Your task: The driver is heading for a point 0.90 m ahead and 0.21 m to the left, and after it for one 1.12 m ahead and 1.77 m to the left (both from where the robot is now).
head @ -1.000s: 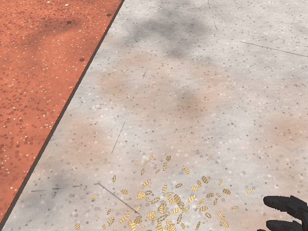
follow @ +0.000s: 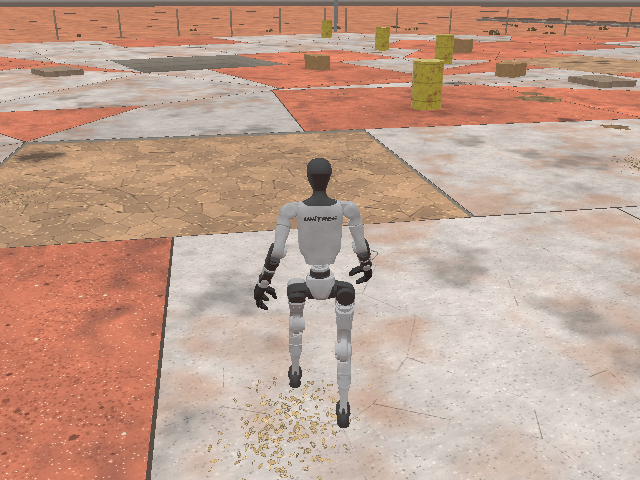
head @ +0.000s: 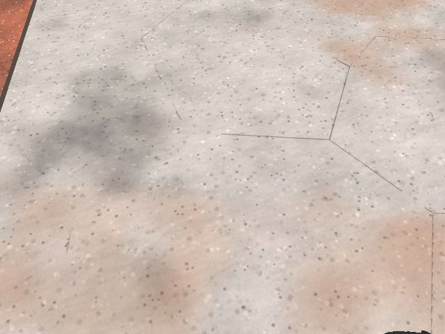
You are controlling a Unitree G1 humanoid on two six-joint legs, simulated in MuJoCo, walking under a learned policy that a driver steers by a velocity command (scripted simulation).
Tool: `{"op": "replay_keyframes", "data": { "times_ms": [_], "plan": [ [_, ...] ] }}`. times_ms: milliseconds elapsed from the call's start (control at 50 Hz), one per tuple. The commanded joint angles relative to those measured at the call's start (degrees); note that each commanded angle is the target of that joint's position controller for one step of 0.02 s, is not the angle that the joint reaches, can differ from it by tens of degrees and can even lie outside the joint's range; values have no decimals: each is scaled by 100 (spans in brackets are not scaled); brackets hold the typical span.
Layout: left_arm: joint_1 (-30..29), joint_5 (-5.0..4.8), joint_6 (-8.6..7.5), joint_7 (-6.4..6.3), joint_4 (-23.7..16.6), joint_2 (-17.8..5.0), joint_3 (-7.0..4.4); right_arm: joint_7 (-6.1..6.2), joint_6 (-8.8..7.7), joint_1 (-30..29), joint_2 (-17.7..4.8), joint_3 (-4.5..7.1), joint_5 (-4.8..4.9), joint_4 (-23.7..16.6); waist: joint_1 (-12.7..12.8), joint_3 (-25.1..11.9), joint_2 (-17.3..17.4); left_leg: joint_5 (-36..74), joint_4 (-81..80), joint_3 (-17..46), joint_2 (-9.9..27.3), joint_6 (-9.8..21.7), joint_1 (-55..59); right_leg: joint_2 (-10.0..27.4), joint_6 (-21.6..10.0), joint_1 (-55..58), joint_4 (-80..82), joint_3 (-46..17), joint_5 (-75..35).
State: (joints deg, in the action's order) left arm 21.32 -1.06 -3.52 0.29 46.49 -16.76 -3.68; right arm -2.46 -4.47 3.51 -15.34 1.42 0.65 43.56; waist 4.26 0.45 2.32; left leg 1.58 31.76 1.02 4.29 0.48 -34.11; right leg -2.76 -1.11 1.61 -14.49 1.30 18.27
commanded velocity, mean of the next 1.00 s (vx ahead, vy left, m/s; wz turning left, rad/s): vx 0.43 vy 0.00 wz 0.14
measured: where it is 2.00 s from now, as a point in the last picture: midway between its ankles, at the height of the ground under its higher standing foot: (231, 262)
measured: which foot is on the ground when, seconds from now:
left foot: up 0.00-0.04, down 0.06-0.60, up 0.62-1.00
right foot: down 0.00-0.08, up 0.10-0.58, down 0.60-1.00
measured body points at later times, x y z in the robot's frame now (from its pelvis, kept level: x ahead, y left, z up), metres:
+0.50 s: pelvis +0.27 +0.03 +0.01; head +0.30 +0.03 +0.46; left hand +0.48 +0.27 -0.09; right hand +0.28 -0.25 -0.12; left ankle +0.17 +0.13 -0.74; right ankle +0.46 -0.13 -0.69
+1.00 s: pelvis +0.52 -0.01 +0.01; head +0.56 +0.01 +0.45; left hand +0.55 +0.28 -0.12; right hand +0.72 -0.24 -0.10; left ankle +0.64 +0.14 -0.70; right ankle +0.48 -0.11 -0.74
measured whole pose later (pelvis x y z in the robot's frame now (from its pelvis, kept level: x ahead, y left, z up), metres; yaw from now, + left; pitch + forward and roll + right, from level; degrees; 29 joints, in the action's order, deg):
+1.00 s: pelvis +0.52 -0.01 +0.01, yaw +10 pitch +1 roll -2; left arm 11.7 0.0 -2.8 -1.8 49.0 -15.1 -3.7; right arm -1.6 -0.4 7.7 -15.7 3.8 0.4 43.8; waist 2.0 3.8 2.1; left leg -2.9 39.5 -0.5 4.2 -0.4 -34.4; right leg -1.1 -1.8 -3.6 -17.6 12.8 14.9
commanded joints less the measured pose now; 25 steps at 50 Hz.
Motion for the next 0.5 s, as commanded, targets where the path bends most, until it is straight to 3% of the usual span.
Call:
{"op": "replay_keyframes", "data": {
  "times_ms": [20, 40, 60, 80, 100, 120, 140, 160, 180, 220, 260, 320, 400, 500],
  "plan": [
    [-77, -28, 23, -64, -163, -1036, -272, -37, -118, -110, -702, 204, -5, -393, -342, 147, -703, -489, -247, -101, -129, 250, 439, 1729, -827, -12, -180, -744, -2763],
    [-151, -15, 61, -77, -159, -1004, -252, -10, -121, 454, -848, 297, -21, -228, -655, -202, -667, -548, -363, -302, -328, 383, 1245, 1502, -696, -52, -894, -552, -3655],
    [-81, 49, 83, -99, -187, -790, -161, 43, -117, 1358, -1150, 434, -41, 14, -1010, -878, -477, -365, -200, -129, -144, 589, 2639, 1170, -501, -569, -2132, -283, -3573],
    [572, 121, 4, -74, -348, -271, 17, 79, -95, 2020, -1761, 568, -141, 88, -902, -1858, 688, -782, -173, 2060, 1306, 1403, 4933, 456, -90, -2608, -4398, 16, -1658],
    [593, 79, -101, -56, -275, -170, 66, 48, -63, 2298, -1529, 518, -25, 193, -995, -2309, 1499, -2007, -1285, 4117, 1776, 1834, 5589, -139, 57, -3859, -5577, -531, 1440],
    [107, -72, -184, -16, -371, -738, -74, 47, -73, 2000, -1196, 397, 27, 140, -1063, -1567, 903, -2774, -1497, 3708, 1654, 1547, 5096, 238, -45, -4490, -6070, -878, 1307],
    [-387, -135, -219, -7, -521, -790, -78, 66, -64, 1594, -1028, 345, -8, 50, -969, -938, 526, -2667, -1567, 2977, 1469, 1341, 4325, 540, -132, -4612, -5948, -690, 811],
    [-640, -55, -215, -28, -571, -744, -74, 62, -63, 1240, -891, 296, -67, 11, -815, -449, 195, -2142, -1727, 2402, 1260, 1276, 3507, 765, -134, -4466, -5600, -564, 366],
    [-614, 14, -170, -46, -555, -706, -106, 60, -93, 1019, -724, 247, -122, -23, -618, -283, 276, -1648, -1869, 2025, 1079, 1216, 2968, 960, -128, -4129, -5239, -611, 39],
    [-341, 32, -59, -49, -439, -514, -92, 55, -140, 891, -653, 228, -127, -10, -407, -249, 377, -1074, -2145, 1555, 881, 1244, 2487, 1044, -56, -3655, -4962, -580, -241],
    [-441, 62, 6, -69, -461, -410, -73, 83, -186, 963, -780, 264, -96, 78, -364, -126, 261, -558, -2343, 1207, 865, 1339, 2351, 1080, 62, -3773, -4616, -522, -556],
    [-973, 99, -8, -70, -595, -331, -46, 164, -155, 1170, -893, 297, -76, 219, -486, 32, 83, -62, -2467, 790, 783, 1291, 2549, 1101, 201, -4117, -3689, -484, -1429],
    [-1725, 64, -92, 20, -750, -150, 30, 225, -91, 1496, -984, 307, -9, 394, -771, 199, 85, -28, -2490, 312, 589, 1093, 2693, 890, 211, -3843, -2347, -244, -2395],
    [-2393, 4, -169, 181, -1006, -198, 49, 252, 63, 1909, -1068, 346, 37, 661, -949, 408, 113, 129, -2143, 410, 957, 1059, 3526, 723, 46, -3973, -1612, -216, -2086]
  ]
}}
